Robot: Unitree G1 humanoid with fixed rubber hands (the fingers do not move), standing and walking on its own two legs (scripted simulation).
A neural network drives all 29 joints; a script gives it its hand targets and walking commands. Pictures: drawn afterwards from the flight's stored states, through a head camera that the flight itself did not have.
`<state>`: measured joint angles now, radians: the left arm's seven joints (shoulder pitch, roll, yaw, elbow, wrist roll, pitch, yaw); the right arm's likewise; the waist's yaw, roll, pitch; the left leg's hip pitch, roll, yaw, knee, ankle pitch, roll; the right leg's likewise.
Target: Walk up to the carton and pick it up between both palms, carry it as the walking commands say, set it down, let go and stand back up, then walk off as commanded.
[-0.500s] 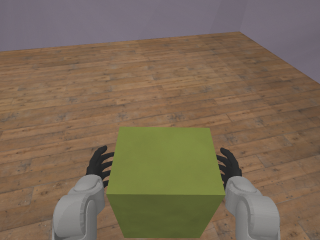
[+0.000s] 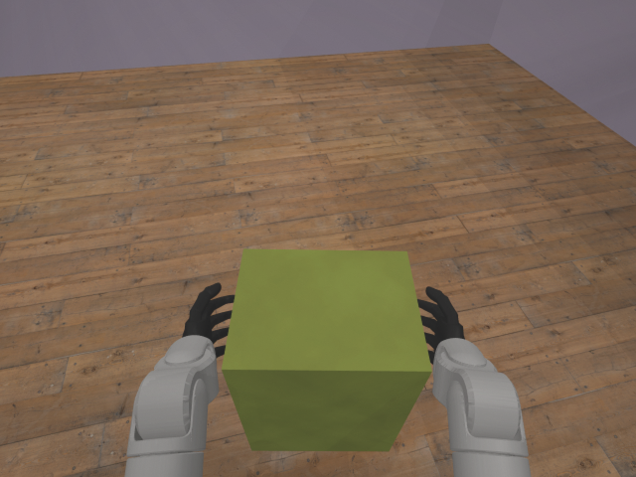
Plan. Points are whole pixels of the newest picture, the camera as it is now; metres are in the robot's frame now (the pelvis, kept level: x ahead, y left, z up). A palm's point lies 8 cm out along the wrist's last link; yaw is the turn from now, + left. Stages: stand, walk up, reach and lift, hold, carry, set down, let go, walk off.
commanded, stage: carry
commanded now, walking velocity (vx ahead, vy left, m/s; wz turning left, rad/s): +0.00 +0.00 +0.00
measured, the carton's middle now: (322, 359) +0.28 +0.00 -0.02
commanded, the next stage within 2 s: hold in 1.28 s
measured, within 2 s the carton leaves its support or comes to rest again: neither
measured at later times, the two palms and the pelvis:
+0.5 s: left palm (206, 332) +0.28 +0.15 +0.04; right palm (442, 335) +0.28 -0.15 +0.04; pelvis +0.02 +0.00 +0.00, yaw +0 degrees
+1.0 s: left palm (208, 330) +0.29 +0.15 +0.04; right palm (444, 334) +0.28 -0.15 +0.05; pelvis +0.02 +0.00 +0.00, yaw +0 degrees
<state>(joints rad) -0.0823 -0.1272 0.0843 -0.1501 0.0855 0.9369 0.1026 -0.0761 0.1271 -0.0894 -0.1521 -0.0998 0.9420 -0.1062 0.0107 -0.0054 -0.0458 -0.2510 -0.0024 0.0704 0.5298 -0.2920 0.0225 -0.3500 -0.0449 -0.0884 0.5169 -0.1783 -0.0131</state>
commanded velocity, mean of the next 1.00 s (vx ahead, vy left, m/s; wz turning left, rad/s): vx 0.00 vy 0.00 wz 0.00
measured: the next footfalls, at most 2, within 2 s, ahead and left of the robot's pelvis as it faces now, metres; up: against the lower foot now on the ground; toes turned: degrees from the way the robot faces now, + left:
none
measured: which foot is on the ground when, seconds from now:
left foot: down 0.00-1.00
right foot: down 0.00-1.00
